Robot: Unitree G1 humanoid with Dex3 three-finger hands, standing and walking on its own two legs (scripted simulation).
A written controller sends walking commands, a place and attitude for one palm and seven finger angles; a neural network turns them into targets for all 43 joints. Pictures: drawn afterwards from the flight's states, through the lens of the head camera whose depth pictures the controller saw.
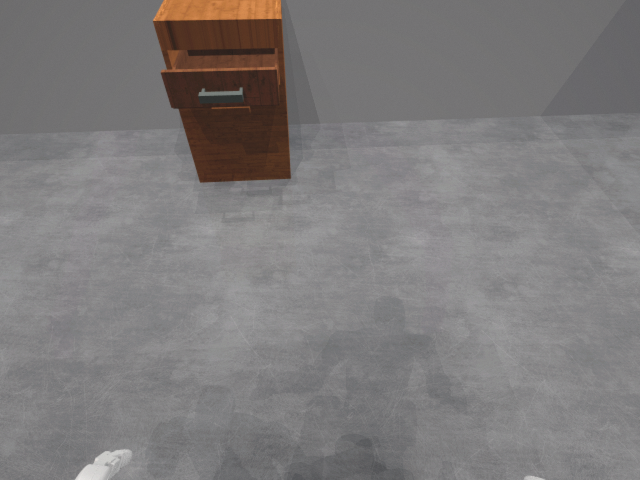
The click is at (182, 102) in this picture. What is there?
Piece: drawer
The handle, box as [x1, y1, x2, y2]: [198, 87, 243, 103]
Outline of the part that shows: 242,87 240,87 238,91 205,92 204,88 202,88 198,95 200,103 242,101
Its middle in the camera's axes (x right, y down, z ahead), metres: -0.35 -0.50 +1.34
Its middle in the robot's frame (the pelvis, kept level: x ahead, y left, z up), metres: +1.30 +0.41 -0.21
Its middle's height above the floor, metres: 0.56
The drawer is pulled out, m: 0.16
